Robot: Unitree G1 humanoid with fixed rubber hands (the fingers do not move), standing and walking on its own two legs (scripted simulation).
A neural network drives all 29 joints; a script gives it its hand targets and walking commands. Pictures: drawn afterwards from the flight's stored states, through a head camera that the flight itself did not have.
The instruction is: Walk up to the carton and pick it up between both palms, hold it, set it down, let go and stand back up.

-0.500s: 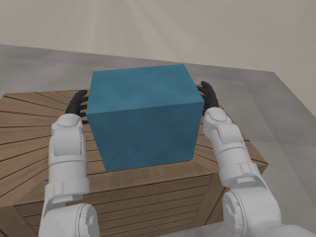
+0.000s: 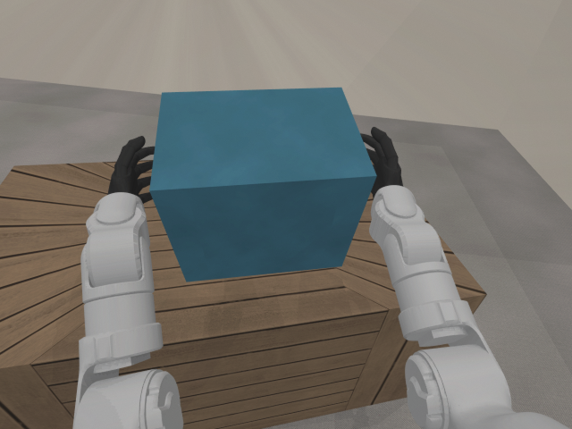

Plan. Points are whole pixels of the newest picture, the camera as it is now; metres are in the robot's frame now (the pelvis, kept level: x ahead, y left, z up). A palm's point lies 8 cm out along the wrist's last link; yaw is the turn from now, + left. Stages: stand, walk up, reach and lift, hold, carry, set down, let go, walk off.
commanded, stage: hold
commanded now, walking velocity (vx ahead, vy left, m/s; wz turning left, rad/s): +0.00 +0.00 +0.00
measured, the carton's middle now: (261, 188) +0.41 +0.02 +0.17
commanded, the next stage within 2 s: none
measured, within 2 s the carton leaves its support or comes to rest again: neither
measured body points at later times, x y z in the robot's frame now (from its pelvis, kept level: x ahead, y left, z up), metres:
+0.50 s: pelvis +0.01 +0.00 +0.00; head -0.08 +0.02 +0.44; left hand +0.35 +0.20 +0.23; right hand +0.37 -0.15 +0.25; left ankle +0.09 +0.13 -0.74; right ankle -0.03 -0.08 -0.74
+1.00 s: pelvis +0.00 +0.00 +0.00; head -0.07 +0.02 +0.44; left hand +0.36 +0.19 +0.17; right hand +0.37 -0.16 +0.19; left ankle +0.09 +0.13 -0.74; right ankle -0.03 -0.08 -0.74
